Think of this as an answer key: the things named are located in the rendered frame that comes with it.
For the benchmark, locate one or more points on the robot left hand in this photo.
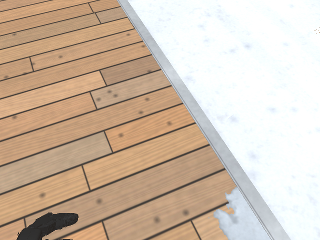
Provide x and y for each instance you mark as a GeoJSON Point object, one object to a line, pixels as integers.
{"type": "Point", "coordinates": [46, 224]}

